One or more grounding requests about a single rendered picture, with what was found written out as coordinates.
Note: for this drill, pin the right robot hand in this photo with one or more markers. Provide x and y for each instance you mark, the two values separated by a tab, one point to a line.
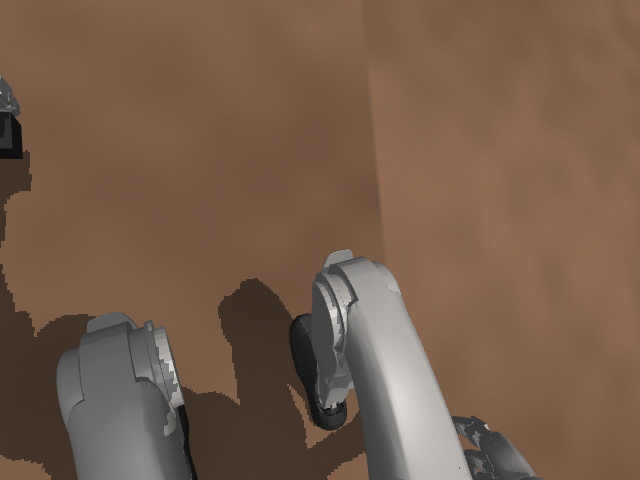
498	458

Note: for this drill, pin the right robot foot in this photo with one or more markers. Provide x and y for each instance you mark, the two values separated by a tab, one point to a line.
306	366

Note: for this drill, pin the left robot hand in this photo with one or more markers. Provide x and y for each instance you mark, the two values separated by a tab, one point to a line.
8	103

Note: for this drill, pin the left robot foot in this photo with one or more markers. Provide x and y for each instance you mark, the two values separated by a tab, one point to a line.
187	454

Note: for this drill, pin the small box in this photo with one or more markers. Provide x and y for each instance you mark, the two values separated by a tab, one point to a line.
10	137

